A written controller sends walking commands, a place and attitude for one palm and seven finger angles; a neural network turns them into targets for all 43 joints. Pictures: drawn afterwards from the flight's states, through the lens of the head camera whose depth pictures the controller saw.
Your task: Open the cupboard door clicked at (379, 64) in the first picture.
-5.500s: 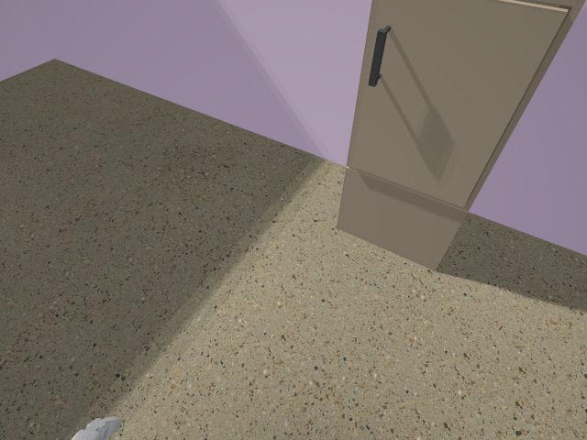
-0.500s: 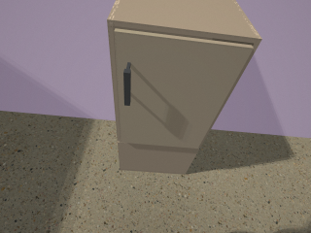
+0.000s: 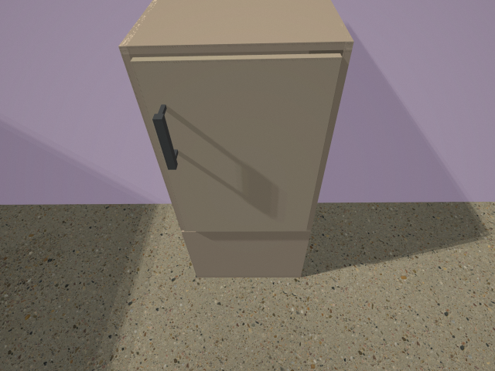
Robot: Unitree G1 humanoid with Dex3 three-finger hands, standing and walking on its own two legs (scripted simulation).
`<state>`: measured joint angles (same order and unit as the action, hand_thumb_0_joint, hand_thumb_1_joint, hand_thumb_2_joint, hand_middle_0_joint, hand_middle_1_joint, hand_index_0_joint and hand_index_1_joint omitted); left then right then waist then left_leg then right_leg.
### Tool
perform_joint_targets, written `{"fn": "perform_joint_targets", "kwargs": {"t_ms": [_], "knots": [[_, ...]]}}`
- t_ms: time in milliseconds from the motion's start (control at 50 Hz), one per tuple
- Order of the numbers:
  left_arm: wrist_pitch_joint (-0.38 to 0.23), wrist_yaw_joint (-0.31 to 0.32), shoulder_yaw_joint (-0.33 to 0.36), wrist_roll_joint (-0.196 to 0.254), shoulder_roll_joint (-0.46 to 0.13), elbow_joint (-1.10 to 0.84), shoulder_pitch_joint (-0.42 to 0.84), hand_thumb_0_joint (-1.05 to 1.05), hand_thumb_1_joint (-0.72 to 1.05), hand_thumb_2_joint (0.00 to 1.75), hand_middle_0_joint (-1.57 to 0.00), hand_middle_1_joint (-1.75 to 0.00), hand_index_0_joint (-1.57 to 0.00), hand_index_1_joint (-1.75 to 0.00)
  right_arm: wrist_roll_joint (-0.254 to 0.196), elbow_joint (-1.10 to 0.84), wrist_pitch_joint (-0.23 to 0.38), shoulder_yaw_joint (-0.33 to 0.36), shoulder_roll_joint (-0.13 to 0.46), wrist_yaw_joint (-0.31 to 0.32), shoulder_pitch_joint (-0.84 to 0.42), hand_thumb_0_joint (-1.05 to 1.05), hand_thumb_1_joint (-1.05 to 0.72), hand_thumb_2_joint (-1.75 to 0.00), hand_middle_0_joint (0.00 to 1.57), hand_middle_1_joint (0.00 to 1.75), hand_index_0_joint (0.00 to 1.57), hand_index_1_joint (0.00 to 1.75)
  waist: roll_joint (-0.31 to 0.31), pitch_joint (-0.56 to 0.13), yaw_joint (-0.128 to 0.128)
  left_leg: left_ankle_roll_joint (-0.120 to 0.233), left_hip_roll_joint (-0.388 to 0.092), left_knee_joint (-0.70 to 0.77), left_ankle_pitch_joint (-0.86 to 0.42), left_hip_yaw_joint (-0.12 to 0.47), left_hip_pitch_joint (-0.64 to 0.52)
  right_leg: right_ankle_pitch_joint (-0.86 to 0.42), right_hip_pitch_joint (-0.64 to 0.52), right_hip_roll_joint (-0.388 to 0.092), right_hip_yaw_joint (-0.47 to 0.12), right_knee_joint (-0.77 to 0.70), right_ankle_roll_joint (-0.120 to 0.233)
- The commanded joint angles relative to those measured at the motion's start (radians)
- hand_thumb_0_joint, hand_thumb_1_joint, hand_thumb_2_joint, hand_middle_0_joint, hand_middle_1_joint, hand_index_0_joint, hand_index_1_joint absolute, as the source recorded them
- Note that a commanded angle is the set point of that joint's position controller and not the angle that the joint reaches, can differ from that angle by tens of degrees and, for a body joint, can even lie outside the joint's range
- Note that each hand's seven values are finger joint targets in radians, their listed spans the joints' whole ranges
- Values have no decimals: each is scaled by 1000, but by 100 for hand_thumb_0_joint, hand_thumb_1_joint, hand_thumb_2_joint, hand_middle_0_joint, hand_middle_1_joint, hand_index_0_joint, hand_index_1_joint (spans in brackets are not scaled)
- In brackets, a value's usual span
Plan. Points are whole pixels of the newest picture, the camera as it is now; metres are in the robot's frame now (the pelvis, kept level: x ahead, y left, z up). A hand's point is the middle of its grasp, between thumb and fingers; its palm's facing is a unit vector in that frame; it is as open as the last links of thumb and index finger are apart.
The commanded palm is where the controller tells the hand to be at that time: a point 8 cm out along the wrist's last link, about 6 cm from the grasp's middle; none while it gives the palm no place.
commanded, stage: come to a stop and stand still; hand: left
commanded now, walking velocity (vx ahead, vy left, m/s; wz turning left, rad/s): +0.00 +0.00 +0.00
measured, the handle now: (167, 138) +0.59 +0.20 +0.05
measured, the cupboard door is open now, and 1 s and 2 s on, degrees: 0 0 0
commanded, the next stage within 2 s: look again from close up in 0.24 s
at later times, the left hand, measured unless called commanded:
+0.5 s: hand out of the picture -0.02 +0.18 -0.18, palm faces +0.01 -0.99 -0.17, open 7.4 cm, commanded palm none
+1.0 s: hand out of the picture +0.00 +0.24 -0.17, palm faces -0.04 -0.98 -0.20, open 7.4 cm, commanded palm none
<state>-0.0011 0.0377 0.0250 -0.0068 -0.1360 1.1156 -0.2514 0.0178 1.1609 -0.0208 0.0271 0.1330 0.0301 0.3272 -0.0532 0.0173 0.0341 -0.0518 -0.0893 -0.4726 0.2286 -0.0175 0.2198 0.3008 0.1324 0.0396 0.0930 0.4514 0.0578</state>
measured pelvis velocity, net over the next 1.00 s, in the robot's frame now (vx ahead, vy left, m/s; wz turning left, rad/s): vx -0.01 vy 0.06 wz -0.05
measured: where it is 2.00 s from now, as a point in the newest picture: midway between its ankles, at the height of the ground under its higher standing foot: outside the picture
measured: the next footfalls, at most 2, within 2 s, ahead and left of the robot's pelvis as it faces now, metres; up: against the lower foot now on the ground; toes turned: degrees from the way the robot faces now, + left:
left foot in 1.50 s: +0.12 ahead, +0.10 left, +0.00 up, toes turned +2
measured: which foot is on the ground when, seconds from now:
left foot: down 0.00-1.00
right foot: down 0.00-1.00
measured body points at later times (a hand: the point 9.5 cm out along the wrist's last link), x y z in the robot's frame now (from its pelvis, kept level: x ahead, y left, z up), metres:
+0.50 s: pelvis +0.00 +0.03 +0.00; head +0.01 +0.02 +0.45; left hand -0.02 +0.23 -0.16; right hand +0.02 -0.21 -0.16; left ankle +0.00 +0.13 -0.74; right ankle -0.03 -0.08 -0.74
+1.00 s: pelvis -0.01 +0.06 +0.00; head +0.00 +0.07 +0.45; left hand +0.00 +0.30 -0.16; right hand -0.03 -0.16 -0.16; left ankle +0.00 +0.13 -0.74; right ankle -0.03 -0.08 -0.74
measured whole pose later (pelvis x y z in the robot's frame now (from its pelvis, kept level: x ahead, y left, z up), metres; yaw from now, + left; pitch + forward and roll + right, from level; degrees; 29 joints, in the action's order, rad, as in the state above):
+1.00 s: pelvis -0.01 +0.06 +0.00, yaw -3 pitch +0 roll +0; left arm 0.00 0.03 0.00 -0.03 -0.18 1.08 -0.29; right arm 0.02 1.08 0.02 0.00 0.15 0.02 0.31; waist 0.01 0.02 0.00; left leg 0.08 0.05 -0.43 0.21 -0.09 0.23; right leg 0.27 0.20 -0.06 0.01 0.47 -0.03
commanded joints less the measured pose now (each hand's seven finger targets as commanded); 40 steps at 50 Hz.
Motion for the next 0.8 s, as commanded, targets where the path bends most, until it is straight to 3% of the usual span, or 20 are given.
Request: {"fn": "perform_joint_targets", "kwargs": {"t_ms": [0, 100, 220, 300, 320, 340, 360, 380, 400, 420, 440, 460, 480, 500, 520, 540, 560, 580, 640, 780], "knots": [[-13, 2, 5, 5, -80, -12, -71, 0, 90, 90, -20, -30, -20, -30, -3, -5, 19, 0, 61, 16, 48, 0, -90, -90, 20, 30, 20, 30, 56, 58, -24, 36, -31, 50, -183, -1, -65, -274, 83, -159, -144, -148, -22], [-13, 3, 7, 3, -91, 1, -96, 0, 90, 90, -20, -30, -20, -30, -7, -13, 16, 1, 54, 18, 20, 0, -90, -90, 20, 30, 20, 30, 54, 42, -26, 31, -25, 58, -149, -13, -66, -291, 46, -160, -147, -156, -32], [-12, 2, 1, -1, -71, 14, -113, 0, 90, 90, -20, -30, -20, -30, -6, -16, 14, 0, 54, 18, 0, 0, -90, -90, 20, 30, 20, 30, 75, 88, -24, 34, -22, 73, -114, -11, -76, -153, 98, -153, -155, -198, -29], [-16, 3, 0, -1, -66, 18, -127, 0, 90, 90, -20, -30, -20, -30, -7, -19, 20, -2, 58, 19, -3, 0, -90, -90, 20, 30, 20, 30, 68, 63, -27, 38, -26, 80, -149, -6, -86, -225, 66, -153, -140, -180, -31], [-55, 45, 5, -19, -108, 41, -248, 0, 90, 90, -20, -30, -20, -30, -14, -103, 46, -2, 85, 7, -141, 0, -90, -90, 20, 30, 20, 30, 157, 65, -99, 14, 5, -216, -14, -61, 73, -961, 21, -247, -280, -134, -138], [-69, 43, 9, -23, -137, -1, -225, 0, 90, 90, -20, -30, -20, -30, -10, -144, 34, -3, 44, 3, -54, 0, -90, -90, 20, 30, 20, 30, 128, -15, -21, 47, 45, -270, 126, 23, 136, -1121, -79, -288, -245, -61, -117], [-70, 37, 8, -22, -123, -17, -202, 0, 90, 90, -20, -30, -20, -30, -9, -139, 35, 2, 43, 3, -43, 0, -90, -90, 20, 30, 20, 30, 46, -54, -23, 60, 35, -265, 132, 8, 138, -1089, -110, -276, -206, -28, -46], [-69, 34, 12, -22, -129, -20, -183, 0, 90, 90, -20, -30, -20, -30, -15, -144, 38, -6, 19, -3, -51, 0, -90, -90, 20, 30, 20, 30, 52, -82, -30, 57, 26, -216, 141, -6, 115, -990, -116, -266, -174, -18, 22], [-68, 29, 9, -27, -124, -40, -175, 0, 90, 90, -20, -30, -20, -30, -16, -153, 42, -5, 23, -6, -37, 0, -90, -90, 20, 30, 20, 30, 108, -94, -27, 53, 46, -166, 131, -20, 104, -920, -128, -240, -154, -6, 41], [-63, 27, 5, -25, -114, -51, -162, 0, 90, 90, -20, -30, -20, -30, -16, -156, 46, -6, 31, -5, -19, 0, -90, -90, 20, 30, 20, 30, 173, -90, -19, 54, 55, -102, 91, -21, 67, -832, -100, -218, -136, 6, 40], [-57, 27, -1, -20, -97, -51, -148, 0, 90, 90, -20, -30, -20, -30, -14, -148, 49, -5, 40, -2, 7, 0, -90, -90, 20, 30, 20, 30, 190, -86, -9, 57, 49, -21, 9, -14, 3, -691, -47, -200, -137, 22, 28], [-49, 25, -9, -12, -78, -58, -138, 0, 90, 90, -20, -30, -20, -30, -12, -142, 52, -5, 62, 1, 25, 0, -90, -90, 20, 30, 20, 30, 150, -59, -4, 66, 22, 16, -86, 18, -41, -506, 20, -166, -126, 28, 5], [-40, 23, -10, -11, -58, -63, -137, 0, 90, 90, -20, -30, -20, -30, -7, -137, 61, -2, 84, 1, 39, 0, -90, -90, 20, 30, 20, 30, 46, -28, -15, 84, -28, 16, -215, 54, -39, -312, 71, -137, -112, 26, -12], [-31, 23, -8, -10, -54, -70, -147, 0, 90, 90, -20, -30, -20, -30, -1, -143, 59, -3, 104, 4, 29, 0, -90, -90, 20, 30, 20, 30, 4, 5, -30, 103, -55, 24, -224, 76, -7, -162, 95, -113, -111, 3, -17], [-23, 20, -9, -14, -62, -69, -138, 0, 90, 90, -20, -30, -20, -30, 0, -143, 57, -7, 102, 6, 6, 0, -90, -90, 20, 30, 20, 30, -61, 49, -35, 111, -50, 53, -177, 96, 32, -79, 100, -102, -108, -3, -20], [-16, 15, -10, -15, -73, -68, -132, 0, 90, 90, -20, -30, -20, -30, -1, -149, 55, -9, 99, 5, -10, 0, -90, -90, 20, 30, 20, 30, -71, 92, -42, 116, -47, 92, -105, 112, 73, -31, 102, -97, -100, -5, -23], [-13, 11, -12, -17, -73, -66, -138, 0, 90, 90, -20, -30, -20, -30, -1, -158, 53, -9, 108, 5, -19, 0, -90, -90, 20, 30, 20, 30, -40, 115, -45, 119, -44, 121, -23, 124, 97, -9, 109, -92, -102, -10, -25], [-12, 9, -13, -20, -76, -66, -135, 0, 90, 90, -20, -30, -20, -30, 0, -160, 55, -8, 113, 4, -13, 0, -90, -90, 20, 30, 20, 30, -57, 132, -47, 122, -44, 147, 17, 134, 120, -9, 103, -94, -95, -4, -27], [-7, 1, -16, -19, -86, -71, -131, 0, 90, 90, -20, -30, -20, -30, 1, -170, 54, -6, 134, 2, -15, 0, -90, -90, 20, 30, 20, 30, 6, 120, -48, 124, -43, 201, 158, 154, 123, -4, 105, -93, -95, -2, -28], [-9, -4, -15, -19, -111, -86, -103, 0, 90, 90, -20, -30, -20, -30, -1, -162, 61, -6, 157, 1, -6, 0, -90, -90, 20, 30, 20, 30, 42, 49, -47, 127, -44, 216, 119, 159, 68, -33, 91, -108, -99, -8, -31]]}}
